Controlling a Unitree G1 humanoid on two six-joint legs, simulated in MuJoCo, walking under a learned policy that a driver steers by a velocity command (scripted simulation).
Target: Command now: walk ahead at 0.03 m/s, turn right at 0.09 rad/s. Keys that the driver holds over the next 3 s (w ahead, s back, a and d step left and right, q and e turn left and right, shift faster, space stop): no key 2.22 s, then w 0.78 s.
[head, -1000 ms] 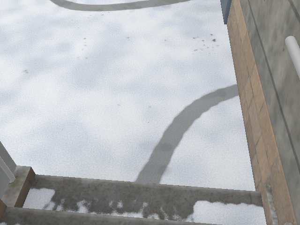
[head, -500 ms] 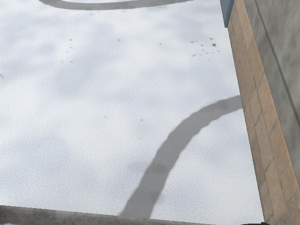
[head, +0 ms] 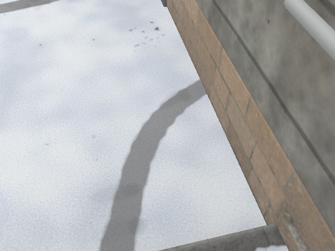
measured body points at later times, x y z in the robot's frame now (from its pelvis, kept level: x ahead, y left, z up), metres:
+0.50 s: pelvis +0.06 -0.01 +0.02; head +0.07 +0.00 +0.47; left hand +0.15 +0.23 -0.12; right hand +0.15 -0.24 -0.11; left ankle +0.04 +0.09 -0.71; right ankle +0.08 -0.13 -0.71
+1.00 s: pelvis +0.07 +0.00 +0.02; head +0.09 +0.00 +0.47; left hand +0.13 +0.24 -0.13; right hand +0.14 -0.25 -0.12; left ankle +0.04 +0.09 -0.71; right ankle +0.08 -0.13 -0.71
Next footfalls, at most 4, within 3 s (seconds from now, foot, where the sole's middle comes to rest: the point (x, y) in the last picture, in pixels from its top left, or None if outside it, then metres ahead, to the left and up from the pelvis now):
2.88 left None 0.42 0.12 -0.92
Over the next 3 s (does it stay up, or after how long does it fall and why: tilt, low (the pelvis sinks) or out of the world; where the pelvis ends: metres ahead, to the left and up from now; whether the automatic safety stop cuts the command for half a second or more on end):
stays up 0.39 0.02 -0.15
